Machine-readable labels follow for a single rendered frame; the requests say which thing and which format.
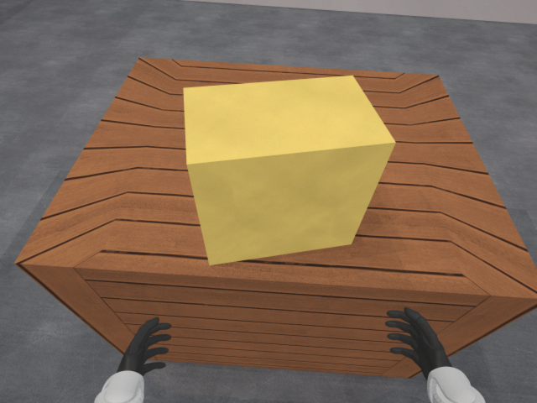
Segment pedestal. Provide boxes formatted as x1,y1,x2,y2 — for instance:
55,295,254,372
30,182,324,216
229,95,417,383
14,57,537,379

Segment carton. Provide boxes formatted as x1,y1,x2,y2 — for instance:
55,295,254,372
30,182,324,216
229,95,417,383
183,76,396,265

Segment right robot forearm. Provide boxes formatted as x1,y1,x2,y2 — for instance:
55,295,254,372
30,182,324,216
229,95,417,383
427,367,486,403

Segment right robot hand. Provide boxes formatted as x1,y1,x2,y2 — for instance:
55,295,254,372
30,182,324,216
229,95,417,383
385,307,453,380

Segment left robot forearm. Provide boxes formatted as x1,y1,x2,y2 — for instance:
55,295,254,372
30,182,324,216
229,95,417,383
94,370,144,403

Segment left robot hand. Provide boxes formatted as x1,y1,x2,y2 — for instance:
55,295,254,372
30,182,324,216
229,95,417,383
117,317,171,376

